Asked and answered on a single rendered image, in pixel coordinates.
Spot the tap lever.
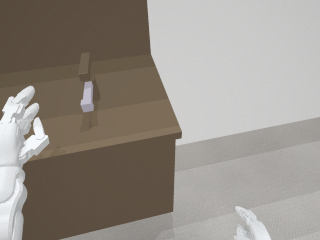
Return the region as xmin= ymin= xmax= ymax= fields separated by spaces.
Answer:
xmin=80 ymin=81 xmax=94 ymax=113

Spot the left robot forearm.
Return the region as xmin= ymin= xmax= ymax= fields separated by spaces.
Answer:
xmin=0 ymin=165 xmax=28 ymax=240

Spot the counter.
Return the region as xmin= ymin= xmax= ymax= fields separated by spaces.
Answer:
xmin=0 ymin=0 xmax=182 ymax=240

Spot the robot right hand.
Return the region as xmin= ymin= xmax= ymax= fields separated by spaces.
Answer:
xmin=234 ymin=206 xmax=272 ymax=240

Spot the robot left hand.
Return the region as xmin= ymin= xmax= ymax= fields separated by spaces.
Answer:
xmin=0 ymin=86 xmax=50 ymax=169

